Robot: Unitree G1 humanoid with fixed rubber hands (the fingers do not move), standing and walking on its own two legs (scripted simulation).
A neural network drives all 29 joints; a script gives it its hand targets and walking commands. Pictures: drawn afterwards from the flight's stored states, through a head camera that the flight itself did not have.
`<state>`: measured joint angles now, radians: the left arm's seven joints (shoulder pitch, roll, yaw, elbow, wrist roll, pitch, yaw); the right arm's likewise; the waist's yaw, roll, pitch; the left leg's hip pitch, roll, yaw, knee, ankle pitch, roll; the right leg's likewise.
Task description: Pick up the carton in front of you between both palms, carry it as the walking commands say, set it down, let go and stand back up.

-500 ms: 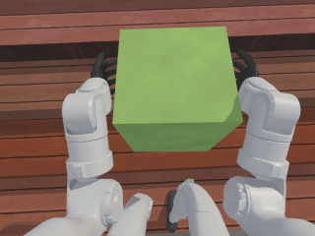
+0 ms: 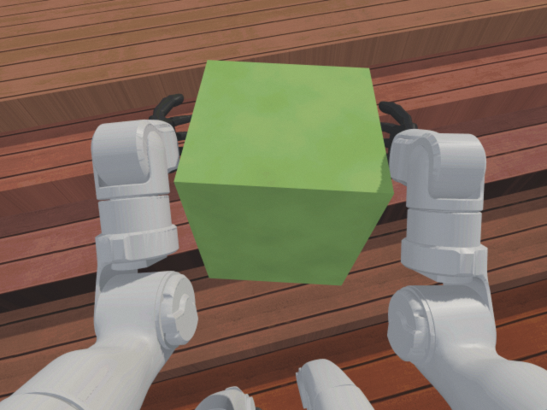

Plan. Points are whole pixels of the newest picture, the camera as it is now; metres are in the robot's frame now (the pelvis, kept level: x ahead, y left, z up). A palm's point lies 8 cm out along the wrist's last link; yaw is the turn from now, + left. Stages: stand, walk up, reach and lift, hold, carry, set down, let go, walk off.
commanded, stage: carry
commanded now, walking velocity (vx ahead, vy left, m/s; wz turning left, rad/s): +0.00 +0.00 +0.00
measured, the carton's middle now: (280, 183) +0.39 -0.04 +0.09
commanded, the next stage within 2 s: none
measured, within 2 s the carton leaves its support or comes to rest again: neither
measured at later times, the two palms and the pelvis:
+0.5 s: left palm (170, 117) +0.50 +0.12 +0.14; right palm (365, 87) +0.51 -0.18 +0.15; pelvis +0.14 -0.05 +0.03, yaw +1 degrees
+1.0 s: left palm (158, 108) +0.50 +0.13 +0.16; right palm (361, 84) +0.50 -0.17 +0.17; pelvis +0.15 -0.03 +0.03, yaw +1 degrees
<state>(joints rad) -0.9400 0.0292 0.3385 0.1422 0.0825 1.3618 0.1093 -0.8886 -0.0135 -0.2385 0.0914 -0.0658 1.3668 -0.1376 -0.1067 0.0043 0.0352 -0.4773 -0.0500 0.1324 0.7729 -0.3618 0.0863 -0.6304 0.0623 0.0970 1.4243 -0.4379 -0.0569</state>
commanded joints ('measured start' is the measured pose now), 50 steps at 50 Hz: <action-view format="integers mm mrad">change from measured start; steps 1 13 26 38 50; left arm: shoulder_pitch -519 -469 -480 -454 -485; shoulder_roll -982 -1185 -1132 -1135 -1154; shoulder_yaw -468 -620 -801 -682 -695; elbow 55 70 -182 7 -38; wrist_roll -272 -362 -475 -419 -447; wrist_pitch -6 -146 -148 -166 -160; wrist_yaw -208 -237 -225 -225 -215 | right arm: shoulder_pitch -848 -577 -449 -523 -523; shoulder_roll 1185 1216 1082 1117 1118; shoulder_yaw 633 548 640 578 569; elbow -88 117 -59 65 34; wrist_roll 555 401 376 411 412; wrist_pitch -30 -135 -144 -164 -160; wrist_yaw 260 280 233 269 253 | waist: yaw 63 130 107 106 104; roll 7 -118 9 5 6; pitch -459 -630 -619 -471 -484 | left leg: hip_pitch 522 18 347 295 310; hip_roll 275 70 161 182 173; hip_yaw -432 -185 -189 -204 -204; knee -246 180 -213 -284 -299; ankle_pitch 586 -263 391 446 386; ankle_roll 153 -85 5 10 22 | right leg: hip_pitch -211 780 573 533 515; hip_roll -68 -386 -211 -200 -199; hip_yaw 19 173 -61 -76 -73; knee -49 -914 -907 -936 -944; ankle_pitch -5 1286 707 564 489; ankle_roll -6 -193 -73 -55 -48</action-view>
